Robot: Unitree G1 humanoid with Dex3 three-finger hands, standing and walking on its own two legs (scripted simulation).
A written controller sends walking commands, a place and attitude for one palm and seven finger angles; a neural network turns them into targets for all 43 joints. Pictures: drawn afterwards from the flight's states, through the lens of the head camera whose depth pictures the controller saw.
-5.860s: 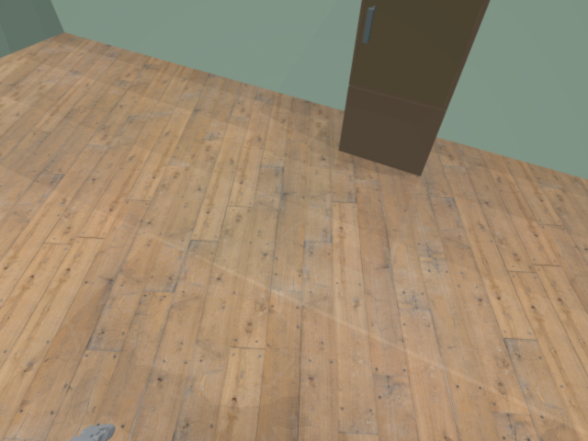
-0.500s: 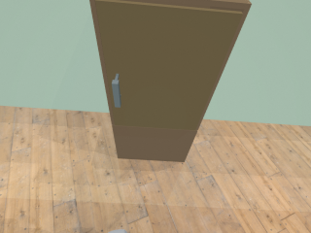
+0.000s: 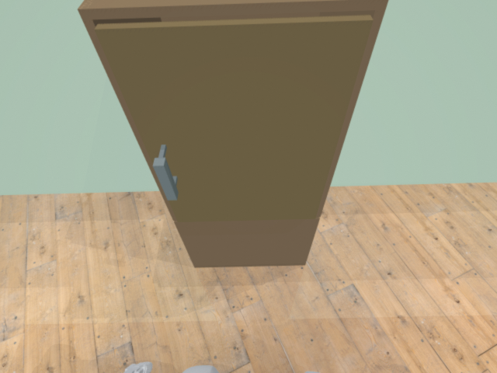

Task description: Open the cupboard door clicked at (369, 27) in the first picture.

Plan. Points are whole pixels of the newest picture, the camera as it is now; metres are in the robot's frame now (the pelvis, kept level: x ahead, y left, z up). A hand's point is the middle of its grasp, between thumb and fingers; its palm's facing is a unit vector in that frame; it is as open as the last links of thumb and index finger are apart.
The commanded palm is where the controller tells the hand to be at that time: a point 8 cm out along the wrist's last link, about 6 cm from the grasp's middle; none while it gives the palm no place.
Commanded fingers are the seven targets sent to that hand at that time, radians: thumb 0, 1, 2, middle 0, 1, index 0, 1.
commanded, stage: come to a stop and stand still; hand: left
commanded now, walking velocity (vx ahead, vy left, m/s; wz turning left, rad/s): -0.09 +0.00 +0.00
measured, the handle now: (168, 172) +0.53 +0.22 -0.06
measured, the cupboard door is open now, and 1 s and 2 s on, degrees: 0 0 0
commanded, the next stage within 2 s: look again from close up in 0.94 s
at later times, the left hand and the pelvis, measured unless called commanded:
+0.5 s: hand out of the picture -0.04 +0.23 -0.17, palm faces +0.01 -0.97 -0.24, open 7.3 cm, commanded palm none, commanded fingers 0.00 0.90 0.90 -0.20 -0.30 -0.20 -0.30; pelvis -0.04 +0.04 +0.00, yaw -2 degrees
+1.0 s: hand out of the picture -0.08 +0.17 -0.17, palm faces +0.00 -0.99 -0.16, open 7.3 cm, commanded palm none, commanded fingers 0.00 0.90 0.90 -0.20 -0.30 -0.20 -0.30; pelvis -0.07 +0.02 +0.01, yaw -2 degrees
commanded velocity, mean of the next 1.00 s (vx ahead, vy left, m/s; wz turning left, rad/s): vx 0.00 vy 0.00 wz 0.00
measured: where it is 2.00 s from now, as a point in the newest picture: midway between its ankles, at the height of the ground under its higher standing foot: outside the picture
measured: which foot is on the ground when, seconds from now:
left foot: up 0.00-0.14, down 0.16-1.00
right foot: down 0.00-0.16, up 0.18-0.46, down 0.48-1.00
